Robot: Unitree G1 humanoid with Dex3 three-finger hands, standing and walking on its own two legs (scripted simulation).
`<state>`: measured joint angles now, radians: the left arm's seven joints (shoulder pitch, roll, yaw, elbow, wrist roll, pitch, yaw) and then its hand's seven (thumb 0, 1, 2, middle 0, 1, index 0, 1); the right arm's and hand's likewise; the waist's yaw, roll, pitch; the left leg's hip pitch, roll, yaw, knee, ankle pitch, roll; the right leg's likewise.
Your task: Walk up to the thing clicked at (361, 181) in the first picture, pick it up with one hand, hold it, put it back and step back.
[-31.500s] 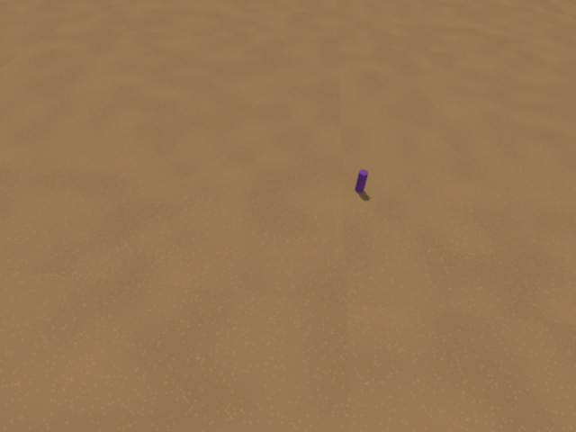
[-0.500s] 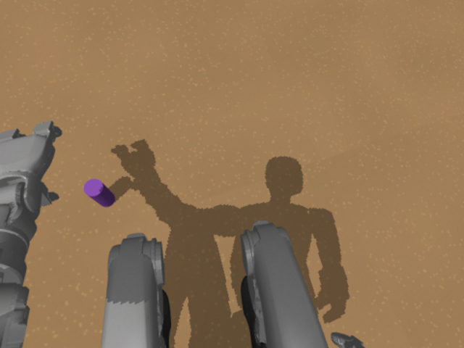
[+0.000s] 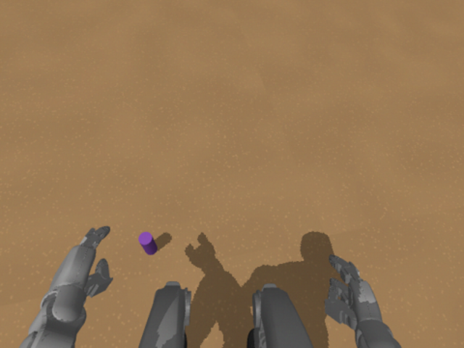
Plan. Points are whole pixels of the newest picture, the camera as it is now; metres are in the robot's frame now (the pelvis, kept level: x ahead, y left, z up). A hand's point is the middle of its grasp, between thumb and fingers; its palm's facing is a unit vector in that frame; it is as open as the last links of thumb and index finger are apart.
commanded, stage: home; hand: left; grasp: from above
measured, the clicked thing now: (148, 243) +0.46 +0.24 -0.53
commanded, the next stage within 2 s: none
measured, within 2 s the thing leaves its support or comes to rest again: neither
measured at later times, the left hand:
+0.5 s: hand (74, 292) +0.21 +0.19 +0.09, palm faces +0.11 -0.97 -0.20, open 7.4 cm
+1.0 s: hand (74, 296) +0.21 +0.19 +0.08, palm faces +0.10 -0.98 -0.20, open 7.4 cm
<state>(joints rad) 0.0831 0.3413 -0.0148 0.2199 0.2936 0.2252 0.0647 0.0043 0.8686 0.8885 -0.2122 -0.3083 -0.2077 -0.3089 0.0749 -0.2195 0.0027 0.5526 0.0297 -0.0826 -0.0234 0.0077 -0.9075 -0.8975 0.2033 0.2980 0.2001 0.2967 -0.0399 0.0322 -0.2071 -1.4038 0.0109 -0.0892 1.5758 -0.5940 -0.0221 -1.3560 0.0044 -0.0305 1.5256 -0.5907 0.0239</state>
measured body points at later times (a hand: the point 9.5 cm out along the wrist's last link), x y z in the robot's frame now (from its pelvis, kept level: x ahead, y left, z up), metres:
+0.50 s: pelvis +0.06 +0.00 +0.12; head +0.06 +0.00 +0.57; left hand +0.21 +0.24 +0.10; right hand +0.21 -0.24 +0.06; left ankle +0.07 +0.13 -0.55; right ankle +0.07 -0.14 -0.55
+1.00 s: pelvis +0.06 +0.00 +0.13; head +0.07 +0.00 +0.58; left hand +0.20 +0.24 +0.10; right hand +0.23 -0.23 +0.07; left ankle +0.07 +0.13 -0.55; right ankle +0.07 -0.14 -0.55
